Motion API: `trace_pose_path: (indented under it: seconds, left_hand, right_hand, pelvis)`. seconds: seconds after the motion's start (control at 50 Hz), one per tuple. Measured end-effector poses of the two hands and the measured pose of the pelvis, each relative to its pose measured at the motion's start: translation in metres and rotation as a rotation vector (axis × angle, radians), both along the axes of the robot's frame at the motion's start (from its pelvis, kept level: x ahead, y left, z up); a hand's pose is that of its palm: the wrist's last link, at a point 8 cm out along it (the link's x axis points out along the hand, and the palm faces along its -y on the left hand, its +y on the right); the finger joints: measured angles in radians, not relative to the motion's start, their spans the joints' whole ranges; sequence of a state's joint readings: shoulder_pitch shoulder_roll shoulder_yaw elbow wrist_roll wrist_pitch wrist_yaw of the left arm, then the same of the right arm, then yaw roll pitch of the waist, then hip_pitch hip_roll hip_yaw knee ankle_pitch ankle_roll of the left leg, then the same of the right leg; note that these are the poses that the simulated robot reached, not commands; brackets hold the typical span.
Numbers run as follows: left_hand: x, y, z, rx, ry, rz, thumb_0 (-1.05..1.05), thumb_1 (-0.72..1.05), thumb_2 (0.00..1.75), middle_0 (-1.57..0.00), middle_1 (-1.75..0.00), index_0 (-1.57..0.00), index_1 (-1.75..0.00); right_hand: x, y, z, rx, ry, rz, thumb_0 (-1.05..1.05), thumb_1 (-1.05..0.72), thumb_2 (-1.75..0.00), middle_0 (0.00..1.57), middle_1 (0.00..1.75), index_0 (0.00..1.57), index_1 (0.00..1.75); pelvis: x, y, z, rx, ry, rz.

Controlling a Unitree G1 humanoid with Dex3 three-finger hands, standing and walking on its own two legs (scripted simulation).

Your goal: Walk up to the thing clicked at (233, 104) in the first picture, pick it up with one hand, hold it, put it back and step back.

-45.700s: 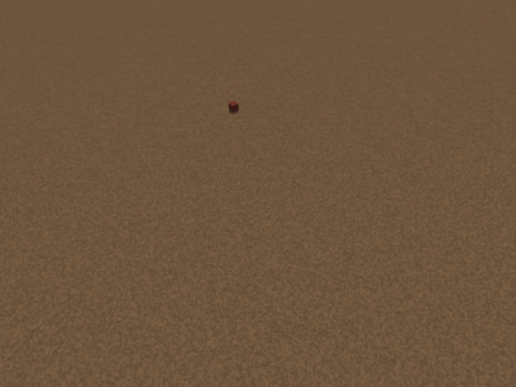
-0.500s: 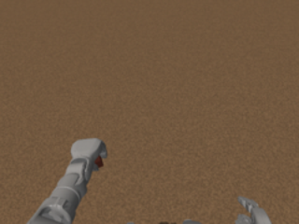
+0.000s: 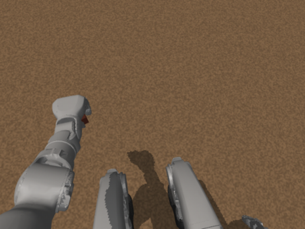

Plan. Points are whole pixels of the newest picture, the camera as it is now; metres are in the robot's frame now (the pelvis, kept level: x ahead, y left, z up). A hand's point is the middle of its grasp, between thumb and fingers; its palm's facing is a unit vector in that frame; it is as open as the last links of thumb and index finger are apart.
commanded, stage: crouch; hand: left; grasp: from above
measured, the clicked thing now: (77, 117) +0.46 +0.19 -0.16
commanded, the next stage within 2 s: lower in 1.36 s
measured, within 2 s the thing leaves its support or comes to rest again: neither
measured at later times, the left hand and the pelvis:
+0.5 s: hand (93, 124) +0.48 +0.18 -0.30, palm faces -0.44 -0.05 -0.90, open 5.7 cm; pelvis -0.01 -0.01 -0.14, yaw -2 degrees
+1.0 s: hand (97, 124) +0.50 +0.18 -0.36, palm faces -0.44 -0.04 -0.89, open 5.9 cm; pelvis -0.02 -0.01 -0.20, yaw -4 degrees
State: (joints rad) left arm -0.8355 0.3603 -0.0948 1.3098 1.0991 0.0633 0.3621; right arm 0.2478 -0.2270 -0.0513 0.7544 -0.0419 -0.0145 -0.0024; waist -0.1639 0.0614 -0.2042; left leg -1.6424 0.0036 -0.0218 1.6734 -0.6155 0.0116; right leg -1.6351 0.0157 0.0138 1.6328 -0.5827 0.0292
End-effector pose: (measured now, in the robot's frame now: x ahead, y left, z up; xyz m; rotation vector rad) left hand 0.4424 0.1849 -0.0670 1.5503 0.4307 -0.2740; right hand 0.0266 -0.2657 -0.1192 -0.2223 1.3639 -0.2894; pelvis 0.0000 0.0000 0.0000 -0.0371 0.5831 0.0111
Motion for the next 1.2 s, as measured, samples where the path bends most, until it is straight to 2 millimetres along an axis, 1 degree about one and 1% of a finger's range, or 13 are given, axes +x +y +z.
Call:
trace_pose_path:
  seconds: [0.1,0.22,0.32,0.42,0.58,0.8,0.98,1.2]
  left_hand:
    - [0.012,-0.003,-0.046,-0.014,0.014,-0.010,-0.09,0.50,0.11,-0.91,-0.24,-1.12,-0.24]
    - [0.022,-0.005,-0.096,-0.028,0.004,-0.017,-0.09,0.51,0.11,-0.89,-0.26,-1.11,-0.26]
    - [0.029,-0.005,-0.130,-0.036,-0.002,-0.003,-0.08,0.51,0.13,-0.87,-0.28,-1.11,-0.28]
    - [0.035,-0.004,-0.156,-0.035,0.007,0.002,-0.07,0.50,0.15,-0.86,-0.29,-1.10,-0.30]
    - [0.045,-0.006,-0.186,-0.040,0.012,0.005,-0.06,0.49,0.17,-0.86,-0.29,-1.08,-0.31]
    - [0.055,-0.008,-0.219,-0.044,0.016,-0.005,-0.06,0.50,0.16,-0.86,-0.29,-1.07,-0.29]
    - [0.061,-0.008,-0.238,-0.039,0.011,-0.011,-0.07,0.49,0.16,-0.87,-0.28,-1.07,-0.29]
    - [0.066,-0.007,-0.255,-0.040,0.012,-0.008,-0.06,0.48,0.18,-0.87,-0.28,-1.08,-0.30]
  right_hand:
    - [-0.002,0.003,-0.036,0.007,0.009,0.023,0.00,-0.89,-0.89,0.20,0.30,0.21,0.30]
    - [0.003,-0.002,-0.074,0.001,0.015,0.062,0.00,-0.89,-0.89,0.20,0.30,0.21,0.30]
    - [0.007,-0.007,-0.100,-0.003,0.025,0.094,0.00,-0.90,-0.89,0.20,0.30,0.21,0.30]
    - [0.005,-0.012,-0.119,-0.003,0.039,0.106,0.00,-0.90,-0.89,0.20,0.30,0.21,0.30]
    - [-0.007,-0.013,-0.142,0.002,0.080,0.108,0.00,-0.90,-0.89,0.20,0.30,0.21,0.30]
    - [-0.033,-0.010,-0.163,0.016,0.146,0.105,0.00,-0.90,-0.89,0.20,0.30,0.21,0.30]
    - [-0.046,-0.006,-0.174,0.021,0.177,0.113,0.00,-0.90,-0.89,0.20,0.30,0.21,0.30]
    - [-0.051,-0.007,-0.182,0.022,0.192,0.133,0.00,-0.90,-0.89,0.20,0.30,0.21,0.30]
  pelvis:
    - [-0.005,-0.001,-0.037,-0.007,0.049,0.002]
    - [-0.009,-0.004,-0.079,-0.016,0.085,0.003]
    - [-0.012,-0.006,-0.106,-0.022,0.096,0.001]
    - [-0.013,-0.008,-0.127,-0.024,0.098,-0.003]
    - [-0.015,-0.009,-0.153,-0.027,0.094,-0.012]
    - [-0.016,-0.009,-0.181,-0.037,0.081,-0.022]
    - [-0.017,-0.007,-0.198,-0.048,0.068,-0.028]
    - [-0.017,-0.008,-0.212,-0.058,0.055,-0.034]
